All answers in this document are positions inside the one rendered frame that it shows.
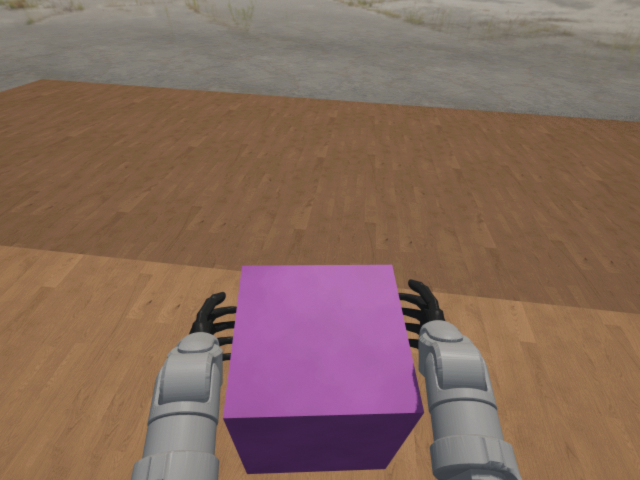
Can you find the right robot forearm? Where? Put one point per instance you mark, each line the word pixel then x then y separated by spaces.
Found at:
pixel 468 440

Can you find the left robot forearm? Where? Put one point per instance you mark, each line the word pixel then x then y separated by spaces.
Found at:
pixel 184 413

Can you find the robot right hand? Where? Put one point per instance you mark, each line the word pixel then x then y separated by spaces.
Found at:
pixel 428 304

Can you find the carton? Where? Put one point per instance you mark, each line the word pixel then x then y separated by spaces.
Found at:
pixel 321 375

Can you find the robot left hand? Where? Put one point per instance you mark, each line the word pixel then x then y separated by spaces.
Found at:
pixel 207 314

